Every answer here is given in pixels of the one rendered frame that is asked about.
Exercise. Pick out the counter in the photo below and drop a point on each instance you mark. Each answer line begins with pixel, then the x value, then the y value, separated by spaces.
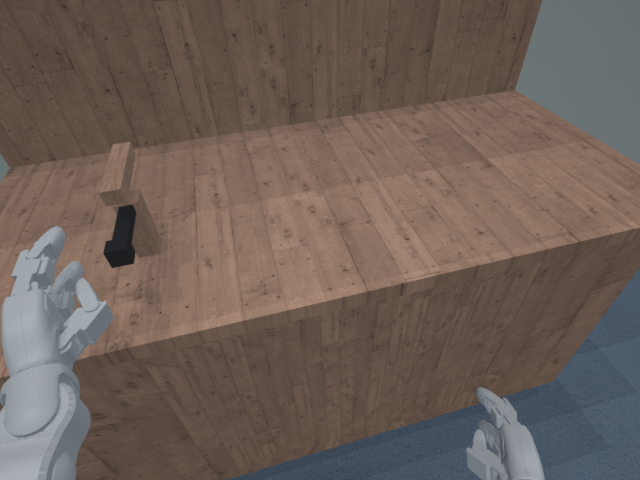
pixel 347 218

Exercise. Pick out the robot right hand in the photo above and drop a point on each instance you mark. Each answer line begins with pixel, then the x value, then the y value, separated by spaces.
pixel 514 456

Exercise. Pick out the left robot forearm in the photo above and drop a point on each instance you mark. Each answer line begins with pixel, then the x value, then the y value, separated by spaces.
pixel 43 423

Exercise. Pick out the robot left hand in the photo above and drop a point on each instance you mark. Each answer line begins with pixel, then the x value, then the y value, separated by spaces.
pixel 36 313

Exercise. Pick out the tap lever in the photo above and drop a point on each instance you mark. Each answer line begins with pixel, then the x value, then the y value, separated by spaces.
pixel 119 251

